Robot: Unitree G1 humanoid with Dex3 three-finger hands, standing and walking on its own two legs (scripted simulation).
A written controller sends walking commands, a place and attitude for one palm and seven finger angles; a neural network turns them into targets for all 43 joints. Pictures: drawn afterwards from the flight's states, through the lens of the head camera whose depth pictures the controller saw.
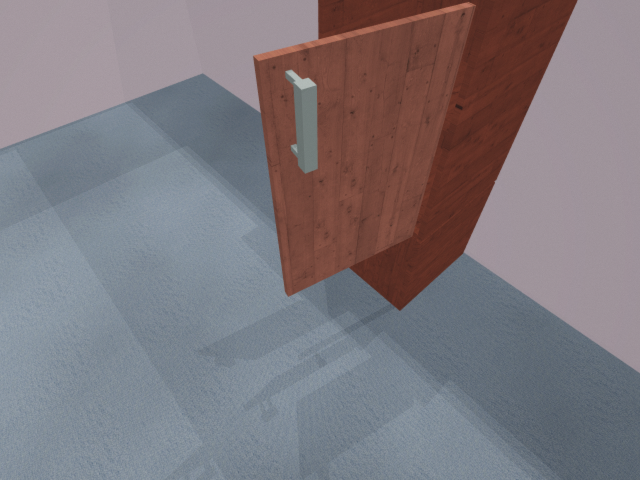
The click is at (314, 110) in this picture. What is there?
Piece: cupboard door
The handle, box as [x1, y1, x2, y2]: [285, 70, 317, 173]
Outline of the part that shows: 288,70 285,71 285,76 294,88 297,143 291,145 291,150 298,158 298,165 305,173 317,168 316,85 308,78 301,79 293,71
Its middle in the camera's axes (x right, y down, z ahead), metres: -0.03 -0.17 +0.58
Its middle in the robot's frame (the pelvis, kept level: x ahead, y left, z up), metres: +0.58 +0.06 +0.14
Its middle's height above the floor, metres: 0.93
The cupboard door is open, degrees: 78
